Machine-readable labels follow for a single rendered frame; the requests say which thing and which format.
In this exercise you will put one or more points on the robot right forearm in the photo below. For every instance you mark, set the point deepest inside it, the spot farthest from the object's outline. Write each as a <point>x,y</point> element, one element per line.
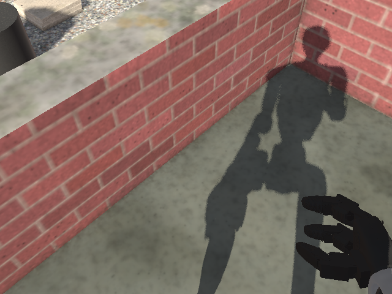
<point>381,282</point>

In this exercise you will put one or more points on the right robot hand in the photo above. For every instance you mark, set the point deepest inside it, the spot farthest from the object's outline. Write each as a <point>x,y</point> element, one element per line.
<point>366,249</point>

